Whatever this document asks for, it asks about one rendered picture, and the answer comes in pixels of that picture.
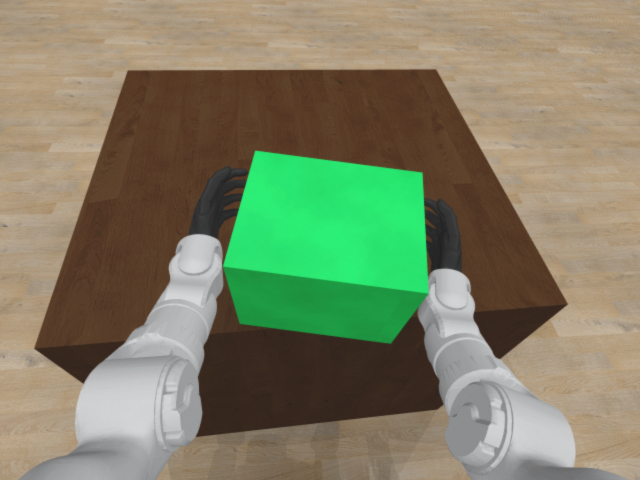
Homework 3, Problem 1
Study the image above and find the carton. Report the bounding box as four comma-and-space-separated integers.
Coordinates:
223, 151, 429, 344

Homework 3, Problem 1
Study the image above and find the pedestal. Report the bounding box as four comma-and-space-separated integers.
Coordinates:
34, 69, 568, 437

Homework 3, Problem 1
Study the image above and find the left robot forearm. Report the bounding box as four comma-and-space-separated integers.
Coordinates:
75, 234, 223, 440

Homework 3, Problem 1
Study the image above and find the right robot forearm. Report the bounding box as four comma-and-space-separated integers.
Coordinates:
418, 269, 576, 456

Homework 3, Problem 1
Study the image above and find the left robot upper arm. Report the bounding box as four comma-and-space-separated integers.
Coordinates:
18, 355, 202, 480

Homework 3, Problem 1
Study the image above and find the right robot upper arm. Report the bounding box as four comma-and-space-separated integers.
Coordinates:
445, 381, 628, 480

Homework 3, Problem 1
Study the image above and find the left robot hand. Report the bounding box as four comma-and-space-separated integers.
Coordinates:
188, 166, 248, 239

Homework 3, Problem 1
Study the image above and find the right robot hand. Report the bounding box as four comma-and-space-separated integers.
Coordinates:
424, 198, 462, 273

